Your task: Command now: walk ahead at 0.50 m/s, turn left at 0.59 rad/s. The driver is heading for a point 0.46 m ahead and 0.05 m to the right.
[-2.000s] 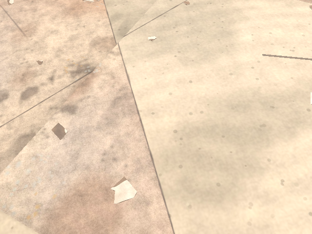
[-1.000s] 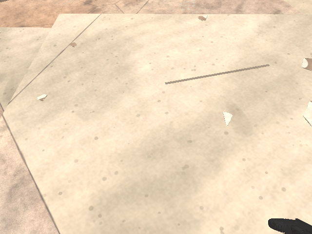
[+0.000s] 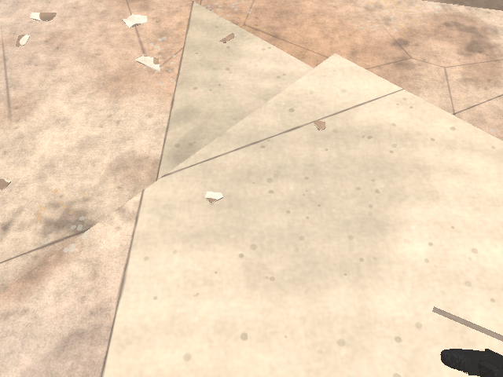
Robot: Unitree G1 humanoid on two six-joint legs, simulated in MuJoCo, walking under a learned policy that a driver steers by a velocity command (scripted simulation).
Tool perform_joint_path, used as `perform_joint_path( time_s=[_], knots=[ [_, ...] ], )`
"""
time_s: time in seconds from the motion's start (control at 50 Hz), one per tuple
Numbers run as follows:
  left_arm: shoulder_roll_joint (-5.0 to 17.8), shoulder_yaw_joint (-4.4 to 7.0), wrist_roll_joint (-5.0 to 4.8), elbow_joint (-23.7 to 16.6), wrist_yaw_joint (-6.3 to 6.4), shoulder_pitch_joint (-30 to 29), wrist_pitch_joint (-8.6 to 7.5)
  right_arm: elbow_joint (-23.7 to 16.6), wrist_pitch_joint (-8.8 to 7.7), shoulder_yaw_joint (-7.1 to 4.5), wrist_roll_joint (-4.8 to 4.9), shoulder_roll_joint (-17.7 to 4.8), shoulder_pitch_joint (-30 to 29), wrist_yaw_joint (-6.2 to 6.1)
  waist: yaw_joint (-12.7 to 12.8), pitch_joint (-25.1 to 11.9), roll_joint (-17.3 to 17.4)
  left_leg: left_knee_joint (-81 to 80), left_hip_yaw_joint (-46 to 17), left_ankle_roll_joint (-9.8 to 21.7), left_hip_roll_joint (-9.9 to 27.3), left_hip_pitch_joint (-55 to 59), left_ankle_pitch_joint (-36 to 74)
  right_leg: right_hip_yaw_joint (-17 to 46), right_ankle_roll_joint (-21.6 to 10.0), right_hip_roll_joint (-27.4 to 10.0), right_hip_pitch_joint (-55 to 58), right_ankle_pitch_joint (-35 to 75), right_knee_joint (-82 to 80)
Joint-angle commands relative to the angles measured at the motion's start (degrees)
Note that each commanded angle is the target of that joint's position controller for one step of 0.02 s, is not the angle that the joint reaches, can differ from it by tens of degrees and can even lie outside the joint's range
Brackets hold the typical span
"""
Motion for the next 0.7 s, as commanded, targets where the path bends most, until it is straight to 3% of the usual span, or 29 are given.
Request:
perform_joint_path(
  time_s=[0.02, 0.04, 0.06, 0.08, 0.1, 0.12, 0.14, 0.16, 0.18, 0.2, 0.22, 0.26, 0.3, 0.34, 0.42, 0.46, 0.5, 0.54, 0.58, 0.6, 0.62, 0.64, 0.66, 0.68, 0.7],
  knots=[
    [11.3, 2.83, -0.87, -2.7, 0.34, -1.9, 0.06, -6.0, -0.85, -0.96, -0.04, -3.8, -5.2, 0.84, -2.3, 1.7, -6.9, -3.9, 3.8, 2.9, -2.3, 2.5, -4.7, 3.4, -7.7, -15.6, 1.0, 39.2, 0.4],
    [12.3, 3.15, -1.11, -2.6, 0.57, -2.0, 0.38, -5.9, -0.65, -1.61, -0.28, -5.1, -3.2, 0.81, -3.9, -0.4, -8.1, -4.3, 5.6, 4.2, -4.4, 6.9, -7.5, 2.1, -7.2, -15.4, 1.6, 49.9, 5.0],
    [13.0, 3.34, -1.31, -2.7, 0.80, -2.5, 0.83, -4.6, -0.45, -2.73, -0.33, -6.9, 2.5, 0.64, -7.4, -3.8, -8.2, -5.9, 7.1, 5.8, -6.9, 14.8, -8.3, 0.6, -6.3, -14.6, 0.9, 57.9, 13.3],
    [12.1, 2.91, -1.38, -3.0, 1.09, -2.8, 0.99, -1.9, -0.21, -4.56, -0.13, -10.0, 12.5, -0.02, -12.6, -8.9, -6.6, -9.3, 6.7, 8.1, -9.0, 29.7, -4.4, -1.0, -4.5, -12.5, -5.3, 56.7, 25.7],
    [7.4, 1.05, 0.71, -3.8, 0.93, -0.3, 0.55, -0.1, 0.19, -5.71, 0.01, -14.0, 20.4, -1.35, -14.3, -14.4, 3.0, -9.6, -9.4, 12.0, 1.6, 49.0, -2.0, -0.4, -2.4, -9.6, -22.7, 25.4, 44.1],
    [1.9, -1.27, 1.34, -6.2, -0.06, 4.7, -1.10, -1.2, -0.73, -5.21, -0.09, -17.8, 18.1, -1.34, -8.1, -22.7, 13.3, -18.1, -42.3, 22.3, 15.6, 61.8, -14.2, 8.1, -0.2, 0.9, -42.2, -16.3, 60.6],
    [7.9, 0.09, -1.32, -5.4, -0.76, -1.6, -2.41, -0.9, -1.24, -3.89, -0.45, -12.2, 20.0, -1.17, -13.1, -22.8, 5.0, -22.8, -42.1, 20.4, 16.2, 60.1, -17.5, 15.7, -0.8, -1.3, -47.1, -13.3, 64.9],
    [9.0, 0.34, -2.78, -6.9, -0.92, -5.8, -2.87, -0.2, -1.84, -3.18, -0.75, -10.4, 17.3, -1.10, -12.6, -14.2, 4.1, -23.1, -32.7, 17.9, 14.8, 52.7, -12.6, 14.5, -1.7, -3.5, -49.9, -8.3, 63.4],
    [8.2, 0.10, -1.95, -6.4, -0.46, -7.0, -2.89, -0.1, -2.24, -2.49, -0.70, -8.8, 13.4, -1.16, -10.1, -9.6, -0.1, -23.3, -25.3, 15.6, 12.4, 43.8, -6.4, 14.2, -1.9, -6.4, -47.3, -3.3, 59.3],
    [8.1, 0.33, -0.84, -5.8, -0.27, -6.8, -2.47, 0.0, -2.58, -1.90, -1.23, -7.0, 10.2, -1.13, -7.9, -6.8, 0.2, -24.3, -20.0, 14.4, 10.3, 36.7, -0.9, 14.4, -1.7, -7.9, -43.9, -0.3, 55.8],
    [7.9, 0.44, -0.82, -5.0, -0.49, -4.5, -1.57, -0.1, -3.01, -1.40, -1.83, -5.6, 8.5, -1.12, -5.9, -6.2, 1.6, -26.2, -16.4, 13.7, 8.8, 32.5, 1.6, 15.2, -1.6, -9.1, -40.1, 2.2, 54.5],
    [5.9, 0.20, -0.97, -3.6, -0.52, -2.0, 0.13, 1.2, -4.21, -1.47, -1.91, -5.6, 7.9, -1.07, -4.4, -5.4, 1.8, -29.5, -11.7, 13.8, 8.3, 28.4, 5.2, 15.0, -0.6, -9.1, -37.6, 5.0, 52.6],
    [5.0, 0.06, -0.87, -4.0, -0.27, -4.1, 1.01, 2.8, -4.98, -1.71, -2.29, -6.3, 8.6, -1.36, -4.7, -2.7, 0.6, -31.5, -6.6, 13.1, 7.7, 27.1, 8.2, 16.0, 0.3, -8.5, -40.3, 9.6, 49.2],
    [4.3, 0.01, -0.83, -4.8, -0.29, -6.9, 0.99, 4.1, -5.09, -1.68, -2.59, -6.2, 9.7, -1.94, -5.7, -1.0, 0.4, -32.1, -2.5, 11.6, 6.8, 28.5, 10.4, 17.3, 0.8, -7.2, -43.2, 15.9, 43.3],
    [2.6, -0.58, -0.73, -6.0, -1.58, -12.0, 0.27, 5.5, -5.08, -1.53, -2.29, -7.0, 10.2, -2.68, -7.9, 0.7, 0.5, -33.6, 3.7, 8.5, 5.7, 30.6, 9.5, 14.5, -0.2, -5.1, -41.2, 28.1, 29.3],
    [1.0, -1.31, 0.11, -7.9, -2.29, -16.2, -0.04, 7.2, -4.47, -1.47, -1.78, -7.3, 12.2, -3.11, -9.2, 2.9, -0.7, -31.8, 5.0, 8.0, 6.3, 32.1, 17.4, 12.5, -0.9, -4.1, -40.3, 28.6, 23.1],
    [0.2, -1.70, 0.60, -9.5, -3.28, -18.3, -0.42, 8.8, -3.34, -1.48, -1.34, -7.8, 14.3, -3.55, -9.9, 2.6, -0.5, -28.0, 5.2, 8.0, 7.4, 36.0, 24.7, 10.7, -1.7, -2.6, -39.8, 26.4, 19.1],
    [1.3, -1.38, 0.82, -10.0, -4.06, -17.1, -0.66, 9.5, -2.29, -1.74, -1.00, -9.0, 14.3, -3.89, -8.6, 0.4, 1.3, -23.1, 4.3, 7.8, 8.7, 40.1, 32.9, 9.7, -3.2, -0.8, -37.6, 20.9, 17.2],
    [4.5, -0.06, 1.23, -8.3, -4.06, -9.5, -0.84, 9.5, -1.52, -2.01, -0.51, -10.1, 12.3, -4.38, -4.0, -4.4, 2.8, -13.8, 4.0, 6.0, 7.7, 42.5, 42.7, 8.3, -5.3, 2.4, -29.0, 18.1, 14.5],
    [6.7, 0.92, 1.34, -7.0, -3.51, -4.1, -1.06, 9.5, -1.35, -1.80, -0.55, -9.8, 11.7, -4.46, -0.7, -7.7, 1.1, -4.2, 5.9, 3.8, 5.0, 40.3, 40.6, 8.6, -6.9, 2.9, -19.8, 28.2, 9.4],
    [11.7, 1.84, 2.36, -6.4, -2.52, 1.3, -0.75, 8.1, -2.12, -0.64, -2.40, -7.0, 14.5, -4.38, -0.4, -16.5, -6.2, 12.0, 6.6, 0.9, 1.6, 27.0, 19.4, 19.2, -11.5, -7.7, 0.1, 57.9, 16.5],
    [11.4, 0.79, 2.85, -6.2, -2.00, 0.2, -0.35, 9.7, -2.71, 1.67, -2.62, -0.9, 24.6, -2.82, -5.3, -26.7, -16.4, 32.2, 1.7, -3.1, -7.6, 9.5, -36.2, 39.9, -25.0, -24.0, 17.8, 74.1, 17.8],
    [6.9, 0.04, 1.85, -6.5, -2.13, 2.5, 0.38, 12.4, -2.64, 0.19, -0.84, -7.1, 22.1, -2.14, -0.7, -32.3, -7.9, 35.7, -8.3, -3.0, -6.2, 9.5, -38.3, 40.0, -24.7, -21.8, 16.7, 66.7, 16.0],
    [6.5, -0.18, 1.06, -7.0, -2.08, -2.7, 0.86, 9.9, -2.20, -0.25, 0.73, -8.4, 15.4, -2.11, -1.1, -23.4, -7.2, 34.5, -6.9, -2.9, -3.4, 5.0, -35.7, 33.2, -21.8, -19.3, 10.1, 57.6, 13.1],
    [4.4, -0.81, 0.54, -7.2, -1.97, -7.2, 1.18, 9.0, -1.54, 0.00, 0.19, -7.3, 11.4, -2.76, -2.5, -15.6, -3.4, 29.8, -4.9, -3.2, -1.5, 3.4, -32.5, 29.4, -19.1, -16.4, 1.2, 48.8, 10.1]
  ],
)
